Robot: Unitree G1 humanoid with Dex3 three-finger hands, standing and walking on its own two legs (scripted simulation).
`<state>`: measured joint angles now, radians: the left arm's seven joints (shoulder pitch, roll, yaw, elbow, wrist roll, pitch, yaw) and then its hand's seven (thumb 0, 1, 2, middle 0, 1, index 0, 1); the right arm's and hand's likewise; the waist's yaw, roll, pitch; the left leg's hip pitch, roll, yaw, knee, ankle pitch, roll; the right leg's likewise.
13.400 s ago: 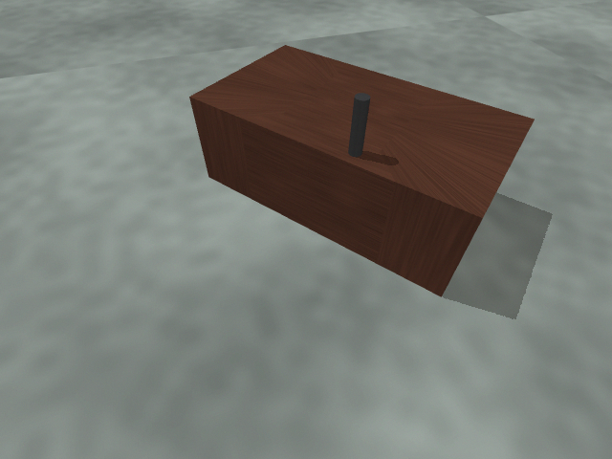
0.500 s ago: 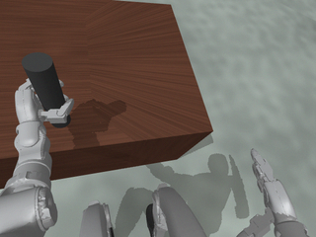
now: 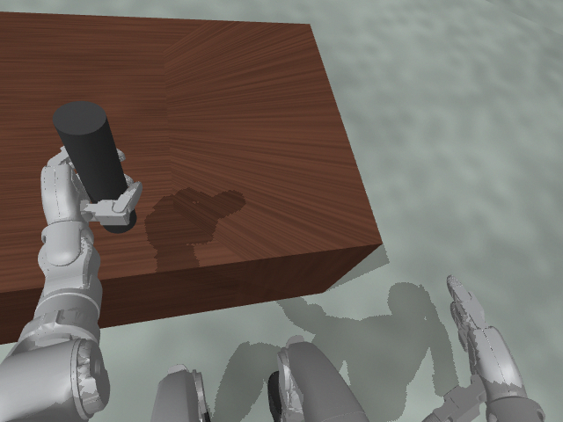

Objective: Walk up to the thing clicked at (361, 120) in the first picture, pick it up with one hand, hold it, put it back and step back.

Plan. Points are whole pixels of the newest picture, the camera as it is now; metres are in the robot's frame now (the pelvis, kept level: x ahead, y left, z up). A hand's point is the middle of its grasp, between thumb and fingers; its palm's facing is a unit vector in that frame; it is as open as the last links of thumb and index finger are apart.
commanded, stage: lift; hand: left
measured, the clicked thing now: (103, 178) +0.48 +0.17 +0.01
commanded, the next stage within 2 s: hold in 1.20 s
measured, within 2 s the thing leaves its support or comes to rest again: neither
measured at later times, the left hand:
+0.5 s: hand (88, 198) +0.41 +0.17 +0.07, palm faces +0.07 -1.00 -0.02, open 7.7 cm
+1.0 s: hand (65, 214) +0.37 +0.17 +0.11, palm faces +0.09 -1.00 -0.01, open 7.7 cm
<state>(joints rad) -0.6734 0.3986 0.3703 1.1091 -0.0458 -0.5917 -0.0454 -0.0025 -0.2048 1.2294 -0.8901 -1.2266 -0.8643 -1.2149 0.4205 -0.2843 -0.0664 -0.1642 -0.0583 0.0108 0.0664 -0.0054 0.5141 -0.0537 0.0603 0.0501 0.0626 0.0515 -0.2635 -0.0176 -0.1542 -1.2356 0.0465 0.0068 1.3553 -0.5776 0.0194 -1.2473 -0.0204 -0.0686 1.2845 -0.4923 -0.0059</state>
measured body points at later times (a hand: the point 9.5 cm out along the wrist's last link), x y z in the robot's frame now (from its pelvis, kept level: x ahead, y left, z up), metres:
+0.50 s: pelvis +0.02 +0.00 +0.04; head +0.10 +0.02 +0.49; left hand +0.40 +0.22 +0.07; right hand +0.18 -0.26 +0.05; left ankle +0.02 +0.11 -0.61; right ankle +0.05 -0.12 -0.61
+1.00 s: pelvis +0.03 +0.00 +0.07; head +0.09 +0.02 +0.52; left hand +0.36 +0.22 +0.12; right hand +0.18 -0.25 +0.05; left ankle +0.02 +0.11 -0.61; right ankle +0.05 -0.12 -0.61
